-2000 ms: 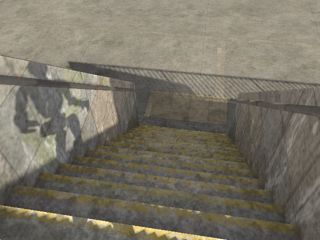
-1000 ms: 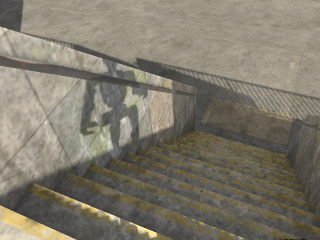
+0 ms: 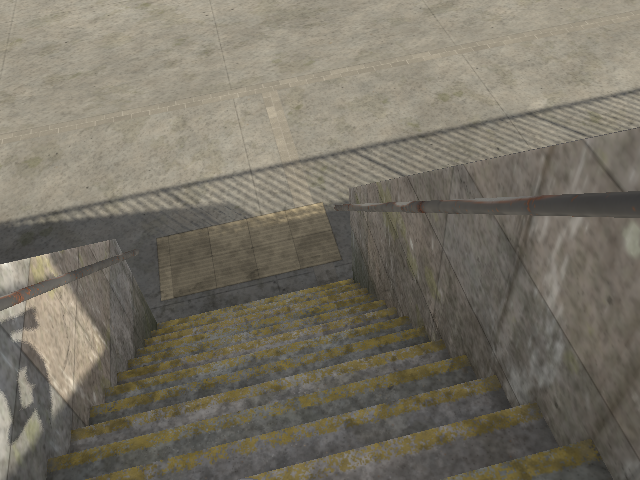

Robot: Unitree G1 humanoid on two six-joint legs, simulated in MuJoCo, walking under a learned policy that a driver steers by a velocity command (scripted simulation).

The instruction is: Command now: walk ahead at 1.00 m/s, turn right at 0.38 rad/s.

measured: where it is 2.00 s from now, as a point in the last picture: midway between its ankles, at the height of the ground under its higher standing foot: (334, 444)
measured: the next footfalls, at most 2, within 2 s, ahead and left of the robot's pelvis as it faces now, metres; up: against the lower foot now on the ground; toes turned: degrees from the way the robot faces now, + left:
left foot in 0.24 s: +0.18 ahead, +0.19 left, -0.22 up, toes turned -1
right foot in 0.70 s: +0.48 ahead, -0.09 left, -0.44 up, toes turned -3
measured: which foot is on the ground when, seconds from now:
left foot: up 0.00-0.22, down 0.24-0.68, up 0.70-1.00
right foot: down 0.00-0.24, up 0.26-0.68, down 0.70-1.00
